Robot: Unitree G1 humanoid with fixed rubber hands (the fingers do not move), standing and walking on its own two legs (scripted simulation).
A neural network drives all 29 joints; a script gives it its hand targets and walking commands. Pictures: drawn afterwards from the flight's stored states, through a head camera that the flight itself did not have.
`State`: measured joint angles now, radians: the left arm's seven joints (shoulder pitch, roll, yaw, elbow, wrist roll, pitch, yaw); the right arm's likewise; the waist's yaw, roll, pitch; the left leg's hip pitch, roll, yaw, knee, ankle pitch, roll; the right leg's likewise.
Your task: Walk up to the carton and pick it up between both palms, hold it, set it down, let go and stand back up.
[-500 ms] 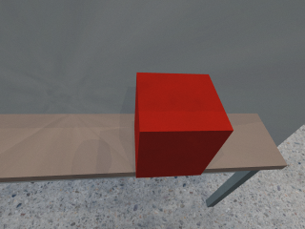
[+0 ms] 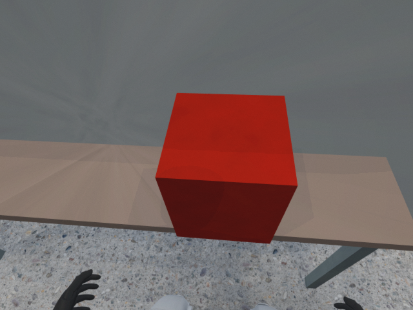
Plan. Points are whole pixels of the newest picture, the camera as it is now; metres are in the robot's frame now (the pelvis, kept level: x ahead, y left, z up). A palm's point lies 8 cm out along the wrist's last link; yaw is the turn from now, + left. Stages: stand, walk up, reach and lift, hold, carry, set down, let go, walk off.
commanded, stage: walk up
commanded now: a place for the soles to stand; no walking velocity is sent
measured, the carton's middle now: (225, 172) +0.39 -0.02 +0.03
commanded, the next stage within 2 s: stand in 1.12 s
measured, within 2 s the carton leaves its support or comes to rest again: neither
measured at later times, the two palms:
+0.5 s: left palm out of the picture +0.06 +0.29 -0.08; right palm out of the picture +0.10 -0.23 -0.09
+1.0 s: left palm out of the picture +0.12 +0.28 -0.08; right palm out of the picture +0.10 -0.24 -0.08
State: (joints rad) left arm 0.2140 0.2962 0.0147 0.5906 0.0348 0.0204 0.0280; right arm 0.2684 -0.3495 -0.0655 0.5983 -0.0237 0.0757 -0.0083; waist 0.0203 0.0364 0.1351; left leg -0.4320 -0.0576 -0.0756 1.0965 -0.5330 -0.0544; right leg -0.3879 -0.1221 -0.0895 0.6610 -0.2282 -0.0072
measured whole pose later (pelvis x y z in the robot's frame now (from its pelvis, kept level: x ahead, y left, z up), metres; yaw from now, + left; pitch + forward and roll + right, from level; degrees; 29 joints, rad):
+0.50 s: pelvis -0.01 +0.02 +0.01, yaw +1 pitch -1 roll +0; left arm 0.37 0.28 0.01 0.62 0.01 0.00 0.01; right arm 0.26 -0.28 -0.01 0.66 -0.01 0.03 0.02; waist 0.00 0.01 0.02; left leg -0.26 0.00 0.01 0.60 -0.32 0.00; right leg -0.30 -0.02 -0.01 0.59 -0.27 0.01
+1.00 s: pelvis +0.00 +0.02 +0.01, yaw -4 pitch -1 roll +1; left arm 0.32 0.29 0.00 0.60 0.01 0.00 0.00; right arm 0.25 -0.29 0.01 0.66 0.00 0.01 0.01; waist 0.00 -0.01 0.03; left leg -0.22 0.02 0.08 0.56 -0.33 0.00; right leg -0.30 0.00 0.06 0.59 -0.27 0.01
